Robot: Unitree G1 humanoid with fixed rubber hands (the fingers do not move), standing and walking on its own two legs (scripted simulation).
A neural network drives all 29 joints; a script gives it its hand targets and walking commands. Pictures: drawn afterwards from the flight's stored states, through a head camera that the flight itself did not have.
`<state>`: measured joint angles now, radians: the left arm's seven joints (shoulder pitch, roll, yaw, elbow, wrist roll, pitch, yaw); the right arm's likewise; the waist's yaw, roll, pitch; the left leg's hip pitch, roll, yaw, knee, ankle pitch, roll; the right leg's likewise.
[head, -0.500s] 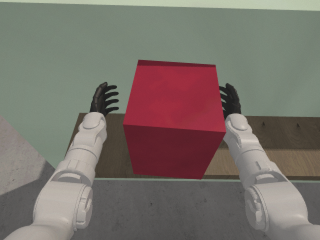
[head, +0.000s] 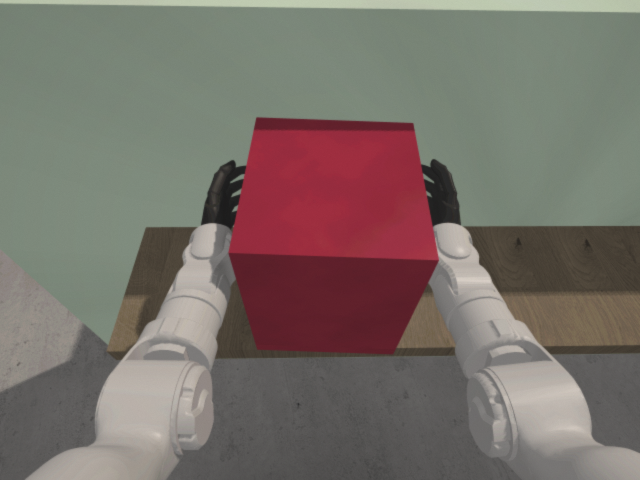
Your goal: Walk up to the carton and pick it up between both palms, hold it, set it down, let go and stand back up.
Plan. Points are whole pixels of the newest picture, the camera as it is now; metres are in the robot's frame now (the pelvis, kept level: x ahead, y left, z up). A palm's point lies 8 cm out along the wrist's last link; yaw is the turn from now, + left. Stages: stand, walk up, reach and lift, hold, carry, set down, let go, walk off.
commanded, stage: reach and lift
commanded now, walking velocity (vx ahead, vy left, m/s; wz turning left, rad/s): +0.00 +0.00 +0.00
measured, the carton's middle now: (329, 244) +0.41 +0.00 +0.04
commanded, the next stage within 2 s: none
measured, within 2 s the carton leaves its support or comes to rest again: leaves its support in 1.28 s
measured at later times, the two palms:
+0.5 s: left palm (207, 236) +0.39 +0.15 +0.08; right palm (439, 241) +0.38 -0.14 +0.09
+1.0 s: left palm (204, 239) +0.39 +0.16 +0.08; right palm (435, 240) +0.38 -0.14 +0.08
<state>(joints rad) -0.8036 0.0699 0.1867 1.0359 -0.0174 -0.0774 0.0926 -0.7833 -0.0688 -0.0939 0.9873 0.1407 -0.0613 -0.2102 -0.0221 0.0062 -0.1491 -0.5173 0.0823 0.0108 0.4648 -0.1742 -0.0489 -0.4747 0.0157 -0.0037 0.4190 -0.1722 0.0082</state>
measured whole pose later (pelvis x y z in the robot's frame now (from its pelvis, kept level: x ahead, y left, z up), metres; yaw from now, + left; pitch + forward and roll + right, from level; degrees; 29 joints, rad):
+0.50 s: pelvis +0.02 +0.01 +0.01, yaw +1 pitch +0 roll -1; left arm -0.63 -0.05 0.38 0.90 0.31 -0.07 0.01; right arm -0.58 0.11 -0.44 0.91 -0.26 -0.17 -0.11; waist -0.01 -0.07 -0.03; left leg -0.15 0.06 0.02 0.34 -0.18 -0.04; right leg -0.11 -0.01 0.00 0.30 -0.18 0.02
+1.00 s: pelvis +0.01 +0.00 +0.01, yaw +2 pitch +2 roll -1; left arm -0.64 -0.05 0.38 0.88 0.32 -0.04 0.02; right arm -0.61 0.11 -0.48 0.93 -0.32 -0.21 -0.10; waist -0.01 -0.04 -0.03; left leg -0.18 0.06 0.01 0.28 -0.13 -0.04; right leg -0.13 -0.01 -0.02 0.23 -0.13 0.01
